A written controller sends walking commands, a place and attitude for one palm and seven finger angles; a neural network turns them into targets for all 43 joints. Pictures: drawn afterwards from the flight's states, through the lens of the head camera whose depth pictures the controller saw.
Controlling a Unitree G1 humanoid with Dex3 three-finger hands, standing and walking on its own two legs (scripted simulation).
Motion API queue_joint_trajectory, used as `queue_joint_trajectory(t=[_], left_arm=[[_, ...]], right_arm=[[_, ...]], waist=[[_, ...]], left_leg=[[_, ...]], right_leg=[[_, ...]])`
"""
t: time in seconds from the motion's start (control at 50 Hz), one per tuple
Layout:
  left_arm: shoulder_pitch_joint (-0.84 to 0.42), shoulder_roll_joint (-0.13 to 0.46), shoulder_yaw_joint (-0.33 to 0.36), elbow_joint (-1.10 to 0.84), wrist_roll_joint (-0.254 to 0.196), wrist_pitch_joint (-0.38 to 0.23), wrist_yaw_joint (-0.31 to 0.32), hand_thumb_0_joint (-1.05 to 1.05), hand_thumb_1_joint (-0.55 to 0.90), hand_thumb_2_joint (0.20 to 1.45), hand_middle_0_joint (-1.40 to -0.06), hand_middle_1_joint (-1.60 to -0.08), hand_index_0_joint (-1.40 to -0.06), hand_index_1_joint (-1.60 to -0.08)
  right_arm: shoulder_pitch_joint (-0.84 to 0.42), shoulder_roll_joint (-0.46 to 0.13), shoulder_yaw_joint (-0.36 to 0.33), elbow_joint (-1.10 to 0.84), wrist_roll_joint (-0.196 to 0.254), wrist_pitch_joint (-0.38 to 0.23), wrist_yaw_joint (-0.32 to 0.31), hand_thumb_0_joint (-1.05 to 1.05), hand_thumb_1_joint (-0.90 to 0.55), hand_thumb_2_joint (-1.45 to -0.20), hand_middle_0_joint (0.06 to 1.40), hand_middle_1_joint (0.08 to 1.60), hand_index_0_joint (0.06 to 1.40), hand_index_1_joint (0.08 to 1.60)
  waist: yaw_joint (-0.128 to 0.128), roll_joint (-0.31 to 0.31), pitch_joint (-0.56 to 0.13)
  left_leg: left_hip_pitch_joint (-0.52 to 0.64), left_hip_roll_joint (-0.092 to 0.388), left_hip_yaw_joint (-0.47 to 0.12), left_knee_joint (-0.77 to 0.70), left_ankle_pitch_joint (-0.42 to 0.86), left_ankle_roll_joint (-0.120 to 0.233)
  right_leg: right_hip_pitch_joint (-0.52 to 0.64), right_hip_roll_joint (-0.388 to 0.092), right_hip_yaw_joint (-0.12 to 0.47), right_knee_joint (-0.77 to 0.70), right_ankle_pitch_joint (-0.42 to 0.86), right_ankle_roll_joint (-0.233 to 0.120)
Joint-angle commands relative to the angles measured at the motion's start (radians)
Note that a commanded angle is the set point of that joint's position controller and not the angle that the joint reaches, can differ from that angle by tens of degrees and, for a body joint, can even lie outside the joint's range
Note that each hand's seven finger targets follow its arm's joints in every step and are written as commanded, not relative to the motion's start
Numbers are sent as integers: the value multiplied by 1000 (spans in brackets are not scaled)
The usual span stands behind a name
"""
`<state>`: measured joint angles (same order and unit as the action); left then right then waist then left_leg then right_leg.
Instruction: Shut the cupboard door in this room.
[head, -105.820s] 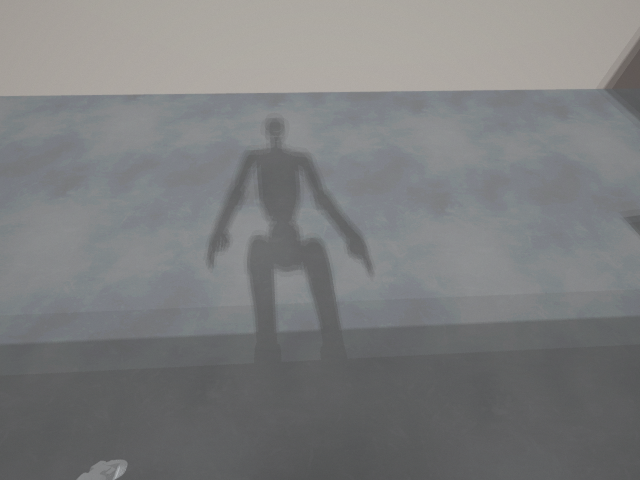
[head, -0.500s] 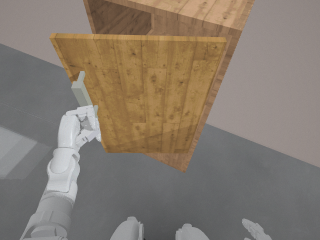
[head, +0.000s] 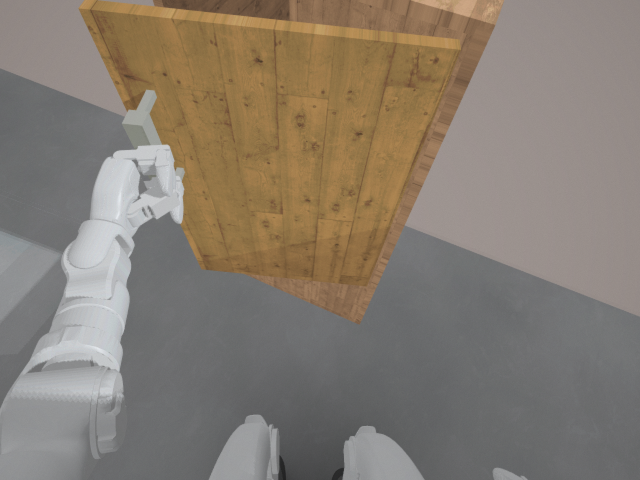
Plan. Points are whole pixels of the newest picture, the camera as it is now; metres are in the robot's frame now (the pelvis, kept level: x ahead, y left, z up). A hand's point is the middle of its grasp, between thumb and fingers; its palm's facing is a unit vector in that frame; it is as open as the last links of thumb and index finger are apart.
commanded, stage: push the door shut along its arc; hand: left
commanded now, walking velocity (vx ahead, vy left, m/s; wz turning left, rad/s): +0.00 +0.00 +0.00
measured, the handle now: (161, 152) +0.52 +0.21 +0.06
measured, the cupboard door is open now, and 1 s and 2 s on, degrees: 19 4 0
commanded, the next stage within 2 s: pull the fist back off the door in 1.32 s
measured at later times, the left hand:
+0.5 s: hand (196, 159) +0.51 +0.16 +0.06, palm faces -0.24 -0.97 -0.03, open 3.1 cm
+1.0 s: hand (243, 128) +0.56 +0.10 +0.07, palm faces -0.36 -0.93 -0.02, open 3.1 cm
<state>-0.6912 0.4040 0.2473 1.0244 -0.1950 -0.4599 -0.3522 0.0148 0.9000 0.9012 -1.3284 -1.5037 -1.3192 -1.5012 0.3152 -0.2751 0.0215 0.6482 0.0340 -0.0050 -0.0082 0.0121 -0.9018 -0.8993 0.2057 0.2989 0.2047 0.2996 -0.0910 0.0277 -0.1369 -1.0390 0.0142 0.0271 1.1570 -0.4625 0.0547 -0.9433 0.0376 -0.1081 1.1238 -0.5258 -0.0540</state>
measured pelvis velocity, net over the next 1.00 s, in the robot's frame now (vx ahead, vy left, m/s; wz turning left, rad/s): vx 0.01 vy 0.01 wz -0.05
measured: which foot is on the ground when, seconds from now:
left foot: down 0.00-1.00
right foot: down 0.00-1.00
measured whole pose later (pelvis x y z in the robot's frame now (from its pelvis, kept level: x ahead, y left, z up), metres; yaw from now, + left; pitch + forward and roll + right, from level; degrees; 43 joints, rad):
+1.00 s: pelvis +0.01 +0.01 -0.02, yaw -3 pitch +28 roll -5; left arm -1.13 0.54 0.29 1.26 -0.06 -0.33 -0.43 0.01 0.90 0.91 -1.30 -1.50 -1.30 -1.50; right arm 0.39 -0.27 0.04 0.64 0.00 0.00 0.02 0.01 -0.90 -0.90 0.21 0.30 0.21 0.30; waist -0.24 0.06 -0.13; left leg -1.23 0.04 0.04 1.25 -0.50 0.07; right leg -1.13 0.06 -0.10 1.19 -0.54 -0.04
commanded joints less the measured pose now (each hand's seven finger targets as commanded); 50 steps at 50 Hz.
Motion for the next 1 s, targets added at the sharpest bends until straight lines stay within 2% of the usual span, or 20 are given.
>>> queue_joint_trajectory(t=[0.0, 0.1, 0.16, 0.2, 0.24, 0.3, 0.38, 0.4, 0.52, 0.56, 0.58, 0.62, 0.66, 0.7, 0.76, 0.8, 0.84, 0.92, 0.94, 0.98], left_arm=[[-508, 161, 2, -141, 8, -38, -15, 0, 900, 900, -1300, -1500, -1300, -1500], [-571, 153, -15, -103, 21, -28, -26, 0, 900, 900, -1300, -1500, -1300, -1500], [-632, 211, 27, -105, 25, -29, -22, 0, 900, 900, -1300, -1500, -1300, -1500], [-651, 185, -1, -110, 37, -30, -23, 0, 900, 900, -1300, -1500, -1300, -1500], [-647, 228, 35, -89, 45, -24, -21, 0, 900, 900, -1300, -1500, -1300, -1500], [-684, 222, 20, -68, 52, -16, -28, 0, 900, 900, -1300, -1500, -1300, -1500], [-725, 255, 39, -55, 60, -15, -37, 0, 900, 900, -1300, -1500, -1300, -1500], [-741, 209, -2, -68, 58, -13, -45, 0, 900, 900, -1300, -1500, -1300, -1500], [-814, 204, -15, -55, 63, 3, -56, 0, 900, 900, -1300, -1500, -1300, -1500], [-857, 186, -32, -29, 65, 15, -54, 0, 900, 900, -1300, -1500, -1300, -1500], [-877, 235, 8, -41, 66, 13, -50, 0, 900, 900, -1300, -1500, -1300, -1500], [-847, 249, 26, -22, 72, 24, -49, 0, 900, 900, -1300, -1500, -1300, -1500], [-893, 228, -1, -34, 80, 21, -50, 0, 900, 900, -1300, -1500, -1300, -1500], [-879, 235, 6, -32, 89, 27, -49, 0, 900, 900, -1300, -1500, -1300, -1500], [-894, 232, 8, 25, 90, 51, -53, 0, 900, 900, -1300, -1500, -1300, -1500], [-883, 313, 68, 42, 99, 66, -50, 0, 900, 900, -1300, -1500, -1300, -1500], [-886, 308, 58, 50, 106, 74, -55, 0, 900, 900, -1300, -1500, -1300, -1500], [-908, 370, 94, 28, 113, 73, -68, 0, 900, 900, -1300, -1500, -1300, -1500], [-895, 340, 66, 54, 117, 84, -77, 0, 900, 900, -1300, -1500, -1300, -1500], [-936, 363, 73, 40, 113, 84, -92, 0, 900, 900, -1300, -1500, -1300, -1500]], right_arm=[[108, -178, -66, -66, 0, -32, -12, 0, -900, -900, 200, 300, 200, 300], [133, -184, -69, -56, -5, -29, -7, 0, -900, -900, 200, 300, 200, 300], [152, -192, -68, -53, -9, -30, -6, 0, -900, -900, 200, 300, 200, 300], [156, -191, -70, -50, -10, -28, -2, 0, -900, -900, 200, 300, 200, 300], [170, -197, -71, -46, -13, -25, 1, 0, -900, -900, 200, 300, 200, 300], [179, -197, -67, -44, -14, -19, 3, 0, -900, -900, 200, 300, 200, 300], [198, -206, -68, -42, -17, -15, 6, 0, -900, -900, 200, 300, 200, 300], [196, -200, -68, -43, -18, -16, 8, 0, -900, -900, 200, 300, 200, 300], [219, -209, -71, -29, -23, -14, 9, 0, -900, -900, 200, 300, 200, 300], [229, -209, -68, -21, -25, -15, 8, 0, -900, -900, 200, 300, 200, 300], [233, -214, -69, -20, -26, -15, 8, 0, -900, -900, 200, 300, 200, 300], [239, -212, -67, -26, -30, -13, 10, 0, -900, -900, 200, 300, 200, 300], [243, -207, -66, -23, -33, -13, 12, 0, -900, -900, 200, 300, 200, 300], [246, -207, -68, -22, -36, -9, 15, 0, -900, -900, 200, 300, 200, 300], [255, -207, -64, -22, -35, -6, 15, 0, -900, -900, 200, 300, 200, 300], [261, -213, -59, -29, -36, -2, 14, 0, -900, -900, 200, 300, 200, 300], [253, -206, -56, -35, -37, -2, 15, 0, -900, -900, 200, 300, 200, 300], [264, -206, -55, -41, -39, -6, 11, 0, -900, -900, 200, 300, 200, 300], [258, -202, -54, -42, -37, -5, 12, 0, -900, -900, 200, 300, 200, 300], [262, -206, -55, -36, -34, -11, 6, 0, -900, -900, 200, 300, 200, 300]], waist=[[-73, 58, -397], [-89, 83, -426], [-91, 97, -447], [-102, 126, -474], [-94, 123, -475], [-116, 124, -461], [-122, 138, -476], [-133, 166, -483], [-152, 171, -499], [-171, 175, -471], [-161, 189, -499], [-154, 187, -522], [-166, 193, -529], [-154, 228, -549], [-177, 173, -519], [-162, 167, -525], [-167, 155, -513], [-165, 148, -555], [-172, 138, -539], [-180, 147, -547]], left_leg=[[375, 7, -126, -117, 197, -12], [416, 12, -145, -110, 223, -16], [413, 12, -152, -103, 226, -14], [463, 20, -167, -107, 242, -21], [464, 21, -171, -106, 255, -23], [464, 25, -174, -100, 275, -22], [493, 32, -193, -98, 294, -27], [518, 31, -198, -97, 307, -29], [564, 43, -231, -92, 331, -37], [565, 44, -240, -88, 331, -35], [569, 45, -240, -84, 348, -38], [567, 43, -235, -76, 382, -39], [567, 41, -230, -63, 400, -35], [597, 45, -236, -59, 441, -43], [541, 38, -222, -46, 423, -29], [487, 34, -200, -35, 413, -24], [435, 28, -178, -22, 390, -18], [386, 24, -153, 6, 417, -9], [366, 21, -149, 7, 394, -8], [354, 22, -141, 24, 391, -4]], right_leg=[[5, 6, 114, -170, 203, 19], [-52, 11, 97, -155, 200, 16], [-56, 15, 94, -143, 193, 11], [-98, 15, 85, -138, 194, 11], [-91, 17, 82, -137, 198, 9], [-112, 21, 79, -135, 210, 10], [-147, 23, 72, -127, 209, 8], [-164, 23, 70, -127, 213, 8], [-223, 23, 59, -115, 218, 6], [-254, 25, 54, -112, 213, 5], [-247, 23, 55, -107, 220, 6], [-230, 25, 55, -103, 235, 4], [-236, 27, 57, -99, 240, 5], [-245, 27, 54, -96, 248, 4], [-237, 34, 55, -97, 256, 6], [-191, 35, 61, -94, 264, 6], [-165, 37, 68, -95, 271, 9], [-105, 40, 83, -80, 330, 13], [-106, 42, 84, -85, 320, 14], [-114, 42, 91, -81, 325, 16]])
